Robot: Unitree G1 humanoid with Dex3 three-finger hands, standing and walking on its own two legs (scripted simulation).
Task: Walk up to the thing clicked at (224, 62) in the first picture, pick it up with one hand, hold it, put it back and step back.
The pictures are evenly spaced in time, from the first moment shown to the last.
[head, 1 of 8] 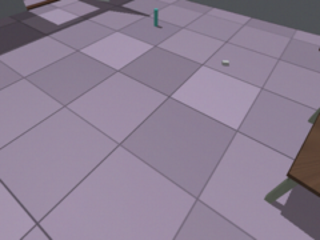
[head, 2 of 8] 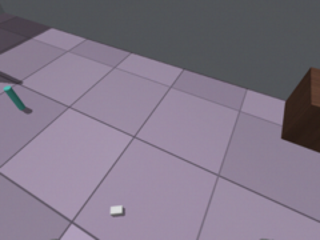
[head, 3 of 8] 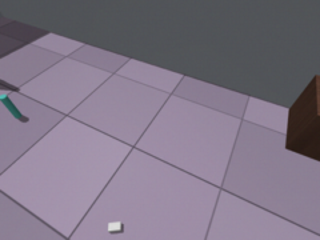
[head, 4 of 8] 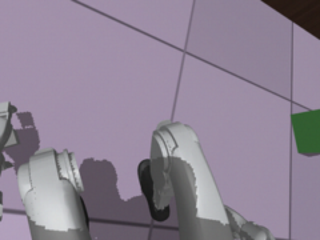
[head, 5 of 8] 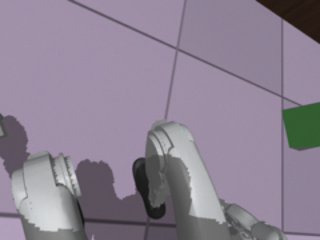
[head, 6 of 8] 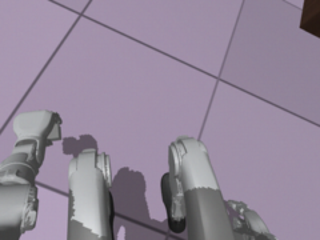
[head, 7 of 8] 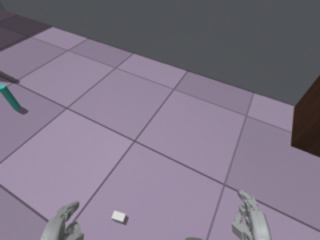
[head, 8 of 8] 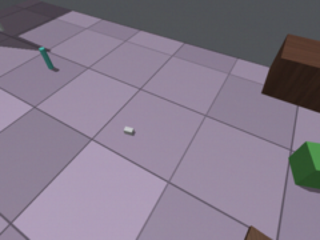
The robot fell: no
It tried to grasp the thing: yes
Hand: left
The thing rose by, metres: 0.69
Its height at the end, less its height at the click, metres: +0.00
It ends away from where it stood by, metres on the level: 0.03
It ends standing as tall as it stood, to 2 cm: yes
